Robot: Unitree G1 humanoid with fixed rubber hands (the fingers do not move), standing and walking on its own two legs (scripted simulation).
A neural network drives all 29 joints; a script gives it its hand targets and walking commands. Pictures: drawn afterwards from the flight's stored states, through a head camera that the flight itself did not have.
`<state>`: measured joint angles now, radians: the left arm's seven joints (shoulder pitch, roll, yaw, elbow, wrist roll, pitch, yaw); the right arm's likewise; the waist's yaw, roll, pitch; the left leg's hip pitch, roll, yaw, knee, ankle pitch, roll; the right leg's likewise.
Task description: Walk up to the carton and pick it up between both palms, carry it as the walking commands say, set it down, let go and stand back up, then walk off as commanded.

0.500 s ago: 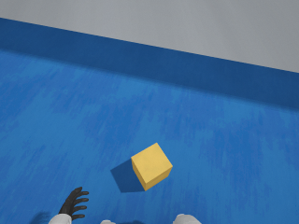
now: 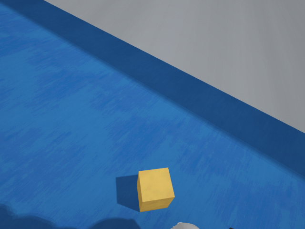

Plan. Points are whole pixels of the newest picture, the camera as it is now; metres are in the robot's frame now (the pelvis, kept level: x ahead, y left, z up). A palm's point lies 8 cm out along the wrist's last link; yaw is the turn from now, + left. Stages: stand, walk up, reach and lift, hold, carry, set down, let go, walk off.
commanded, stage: walk up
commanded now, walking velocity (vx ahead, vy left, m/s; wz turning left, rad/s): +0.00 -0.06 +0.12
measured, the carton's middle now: (153, 190) +0.41 -0.05 -0.65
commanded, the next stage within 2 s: stand in 1.24 s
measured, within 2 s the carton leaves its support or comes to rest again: neither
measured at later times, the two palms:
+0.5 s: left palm out of the picture +0.04 +0.15 -0.11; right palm out of the picture +0.06 -0.31 -0.15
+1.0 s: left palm out of the picture +0.00 +0.14 -0.13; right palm out of the picture +0.08 -0.27 -0.14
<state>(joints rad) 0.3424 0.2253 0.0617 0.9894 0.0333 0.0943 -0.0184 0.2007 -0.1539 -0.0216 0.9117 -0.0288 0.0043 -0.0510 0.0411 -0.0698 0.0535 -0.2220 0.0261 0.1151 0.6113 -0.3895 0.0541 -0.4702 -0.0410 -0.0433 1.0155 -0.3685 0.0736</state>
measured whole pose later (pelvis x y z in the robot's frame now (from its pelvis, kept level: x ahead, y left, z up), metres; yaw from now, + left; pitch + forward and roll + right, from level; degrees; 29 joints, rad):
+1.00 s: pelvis +0.04 -0.05 +0.01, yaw +6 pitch -2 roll +0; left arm 0.30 0.09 0.01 1.13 0.01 0.00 0.03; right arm 0.23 -0.15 -0.02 1.12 -0.01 0.00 -0.04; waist 0.02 0.03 0.05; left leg -0.11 0.02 0.10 0.41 -0.27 0.01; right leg -0.18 -0.05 -0.08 0.44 -0.24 0.01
